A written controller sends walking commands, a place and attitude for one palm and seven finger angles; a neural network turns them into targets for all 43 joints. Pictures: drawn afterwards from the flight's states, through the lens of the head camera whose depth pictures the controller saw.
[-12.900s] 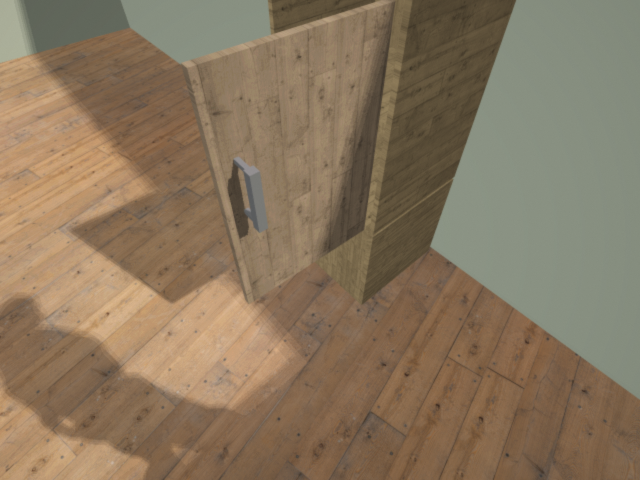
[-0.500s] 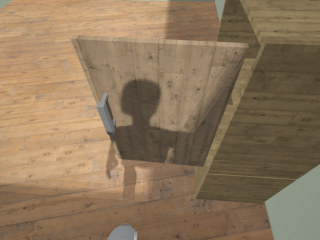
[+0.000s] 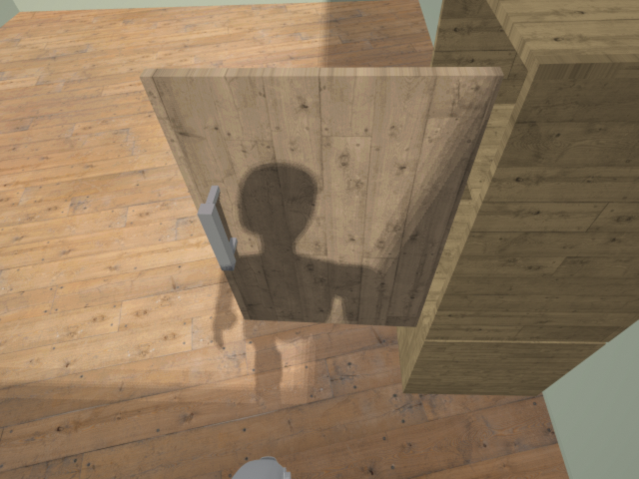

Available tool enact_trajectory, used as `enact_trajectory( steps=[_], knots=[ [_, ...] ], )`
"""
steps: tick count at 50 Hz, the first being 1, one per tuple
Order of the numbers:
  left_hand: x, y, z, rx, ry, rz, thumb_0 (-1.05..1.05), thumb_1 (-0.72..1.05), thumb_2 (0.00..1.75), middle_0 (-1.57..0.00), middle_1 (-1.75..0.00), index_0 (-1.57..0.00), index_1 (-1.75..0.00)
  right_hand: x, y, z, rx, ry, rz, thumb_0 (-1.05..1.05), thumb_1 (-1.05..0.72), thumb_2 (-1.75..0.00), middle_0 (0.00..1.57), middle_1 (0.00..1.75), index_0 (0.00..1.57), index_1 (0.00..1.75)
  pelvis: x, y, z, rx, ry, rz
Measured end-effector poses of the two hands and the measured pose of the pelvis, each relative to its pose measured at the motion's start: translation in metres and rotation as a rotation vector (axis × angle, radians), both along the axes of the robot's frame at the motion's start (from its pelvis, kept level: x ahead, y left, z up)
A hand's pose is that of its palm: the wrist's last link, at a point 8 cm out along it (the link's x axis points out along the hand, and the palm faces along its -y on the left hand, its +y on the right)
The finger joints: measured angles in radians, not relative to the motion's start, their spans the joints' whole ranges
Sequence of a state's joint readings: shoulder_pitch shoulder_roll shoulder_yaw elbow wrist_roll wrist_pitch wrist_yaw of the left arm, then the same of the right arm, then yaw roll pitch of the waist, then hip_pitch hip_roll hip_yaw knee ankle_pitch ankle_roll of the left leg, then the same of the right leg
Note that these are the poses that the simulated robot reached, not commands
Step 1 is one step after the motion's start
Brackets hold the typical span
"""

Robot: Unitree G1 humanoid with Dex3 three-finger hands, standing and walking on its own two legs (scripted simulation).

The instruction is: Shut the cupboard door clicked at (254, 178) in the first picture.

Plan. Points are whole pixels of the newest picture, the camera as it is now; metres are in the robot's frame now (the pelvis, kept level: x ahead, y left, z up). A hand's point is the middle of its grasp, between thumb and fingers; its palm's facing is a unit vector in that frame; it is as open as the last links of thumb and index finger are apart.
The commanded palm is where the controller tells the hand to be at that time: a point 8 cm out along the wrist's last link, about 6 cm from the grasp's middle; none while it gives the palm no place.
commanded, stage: come to a stop and stand still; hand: left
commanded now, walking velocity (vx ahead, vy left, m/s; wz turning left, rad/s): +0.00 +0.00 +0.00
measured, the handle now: (221, 229) +0.45 +0.18 +0.02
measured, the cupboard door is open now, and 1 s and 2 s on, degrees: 88 88 88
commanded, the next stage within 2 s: look again from close up in 1.26 s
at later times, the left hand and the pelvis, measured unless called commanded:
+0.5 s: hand out of the picture +0.05 +0.21 -0.17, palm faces +0.01 -0.98 -0.22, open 7.4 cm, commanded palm none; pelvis +0.01 +0.02 +0.00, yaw +0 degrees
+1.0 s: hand out of the picture +0.02 +0.25 -0.16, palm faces -0.01 -0.97 -0.23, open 7.4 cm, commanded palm none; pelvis -0.01 +0.05 +0.01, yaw +0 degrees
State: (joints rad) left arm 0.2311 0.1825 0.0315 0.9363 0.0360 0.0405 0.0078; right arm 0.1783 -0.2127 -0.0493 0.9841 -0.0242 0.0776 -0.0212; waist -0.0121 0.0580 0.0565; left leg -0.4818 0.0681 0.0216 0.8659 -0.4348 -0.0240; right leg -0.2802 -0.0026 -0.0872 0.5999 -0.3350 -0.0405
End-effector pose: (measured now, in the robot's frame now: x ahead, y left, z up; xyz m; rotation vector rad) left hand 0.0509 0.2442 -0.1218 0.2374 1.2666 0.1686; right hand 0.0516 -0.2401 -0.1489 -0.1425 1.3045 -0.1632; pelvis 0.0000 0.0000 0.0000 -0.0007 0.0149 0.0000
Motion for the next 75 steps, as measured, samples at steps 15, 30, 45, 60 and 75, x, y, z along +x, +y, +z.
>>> enact_trajectory(
  steps=[15, 30, 45, 60, 75],
  knots=[
    [-0.015, -0.013, -0.017, -0.074, 0.021, 0.010, 0.00, 0.93, 0.90, -0.20, -0.30, -0.20, -0.30, -0.033, 0.014, 0.017, -0.020, 0.052, 0.001, 0.00, -0.91, -0.90, 0.20, 0.30, 0.19, 0.29, 0.004, 0.001, 0.004, -0.016, 0.000, 0.012],
    [-0.001, 0.031, -0.007, -0.028, -0.044, 0.015, 0.01, 0.91, 0.90, -0.20, -0.30, -0.20, -0.30, 0.013, 0.034, 0.022, -0.043, -0.099, 0.045, 0.00, -0.91, -0.90, 0.20, 0.30, 0.20, 0.29, 0.008, 0.032, 0.006, -0.014, -0.021, 0.006],
    [-0.025, 0.054, -0.006, -0.027, 0.002, 0.005, 0.01, 0.91, 0.90, -0.20, -0.30, -0.20, -0.30, 0.007, 0.040, 0.032, -0.068, -0.096, 0.072, 0.00, -0.91, -0.90, 0.20, 0.30, 0.20, 0.29, -0.008, 0.050, 0.011, -0.010, -0.042, 0.000],
    [-0.062, 0.051, -0.012, -0.058, 0.098, 0.017, 0.01, 0.91, 0.90, -0.20, -0.30, -0.20, -0.30, -0.039, 0.056, 0.028, -0.047, 0.014, 0.030, 0.00, -0.91, -0.90, 0.20, 0.30, 0.20, 0.29, -0.016, 0.059, 0.014, -0.005, -0.051, -0.001],
    [-0.078, 0.031, -0.015, -0.095, 0.155, 0.031, 0.00, 0.91, 0.90, -0.20, -0.30, -0.20, -0.30, -0.068, 0.078, 0.021, 0.006, 0.096, -0.016, 0.00, -0.91, -0.90, 0.20, 0.30, 0.20, 0.29, -0.014, 0.059, 0.015, -0.002, -0.042, -0.006]
  ],
)
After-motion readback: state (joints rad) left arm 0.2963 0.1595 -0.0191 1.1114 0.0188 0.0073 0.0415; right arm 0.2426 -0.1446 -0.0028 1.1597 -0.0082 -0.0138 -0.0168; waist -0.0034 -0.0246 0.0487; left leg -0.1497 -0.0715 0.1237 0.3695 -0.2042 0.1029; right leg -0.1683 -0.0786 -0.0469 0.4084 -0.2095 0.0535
